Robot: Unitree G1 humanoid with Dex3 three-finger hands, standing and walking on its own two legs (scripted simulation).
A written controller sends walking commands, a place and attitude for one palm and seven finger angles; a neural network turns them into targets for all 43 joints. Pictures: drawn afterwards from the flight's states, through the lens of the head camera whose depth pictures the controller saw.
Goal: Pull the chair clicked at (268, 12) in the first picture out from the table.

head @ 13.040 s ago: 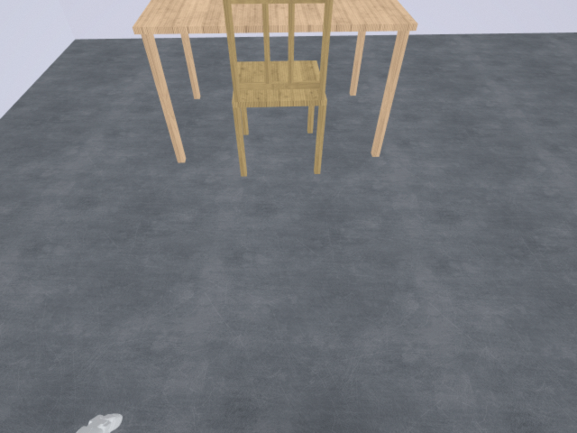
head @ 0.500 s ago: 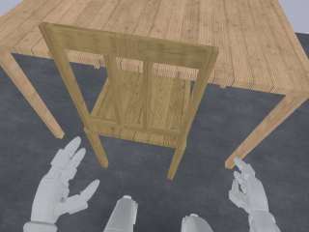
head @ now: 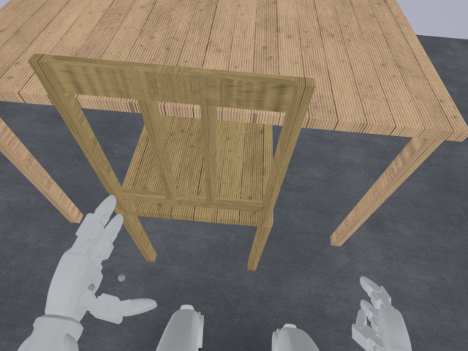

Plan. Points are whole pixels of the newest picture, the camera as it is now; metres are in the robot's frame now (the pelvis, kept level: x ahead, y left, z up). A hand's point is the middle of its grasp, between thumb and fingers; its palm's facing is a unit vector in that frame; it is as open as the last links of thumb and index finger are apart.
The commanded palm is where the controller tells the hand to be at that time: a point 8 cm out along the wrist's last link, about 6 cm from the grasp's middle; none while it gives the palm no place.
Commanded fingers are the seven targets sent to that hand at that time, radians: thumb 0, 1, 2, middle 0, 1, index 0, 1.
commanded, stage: raise the hand toward the chair's back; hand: left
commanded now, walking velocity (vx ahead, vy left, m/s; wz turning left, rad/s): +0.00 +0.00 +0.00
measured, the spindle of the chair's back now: (162, 157) +0.47 +0.18 +0.01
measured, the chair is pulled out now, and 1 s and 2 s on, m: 0.00 0.00 0.00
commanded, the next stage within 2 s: aim the fingers beside a spindle in 1.04 s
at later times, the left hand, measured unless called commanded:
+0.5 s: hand (106, 247) +0.25 +0.20 +0.07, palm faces -0.01 -1.00 -0.07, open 16.9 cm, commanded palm +0.23 +0.26 +0.07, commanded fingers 0.00 -0.50 0.30 -0.06 -0.08 -0.06 -0.08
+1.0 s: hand (119, 243) +0.26 +0.19 +0.06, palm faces -0.04 -1.00 -0.07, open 16.9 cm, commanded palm +0.24 +0.25 +0.07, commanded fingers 0.00 -0.50 0.30 -0.06 -0.08 -0.06 -0.08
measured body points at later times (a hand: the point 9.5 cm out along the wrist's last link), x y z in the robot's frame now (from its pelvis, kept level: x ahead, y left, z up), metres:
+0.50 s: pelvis +0.02 +0.00 +0.02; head +0.08 +0.01 +0.46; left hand +0.25 +0.26 +0.07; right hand +0.20 -0.23 -0.06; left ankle +0.06 +0.13 -0.64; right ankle +0.01 -0.15 -0.64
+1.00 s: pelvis +0.02 -0.01 +0.02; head +0.08 +0.00 +0.47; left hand +0.26 +0.24 +0.07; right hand +0.19 -0.26 -0.06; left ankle +0.06 +0.13 -0.64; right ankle +0.01 -0.15 -0.64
